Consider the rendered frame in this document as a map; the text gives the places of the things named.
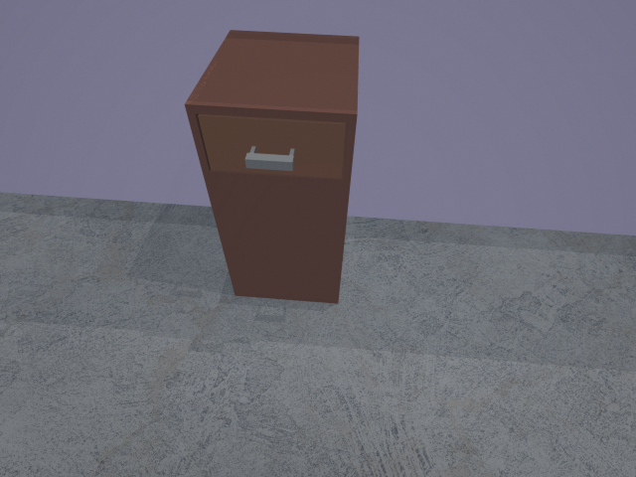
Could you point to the handle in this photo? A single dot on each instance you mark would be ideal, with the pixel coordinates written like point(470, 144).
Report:
point(269, 161)

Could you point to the drawer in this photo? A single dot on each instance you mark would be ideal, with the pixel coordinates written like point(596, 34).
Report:
point(319, 145)

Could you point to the cabinet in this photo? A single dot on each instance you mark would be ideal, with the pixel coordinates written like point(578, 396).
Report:
point(282, 235)

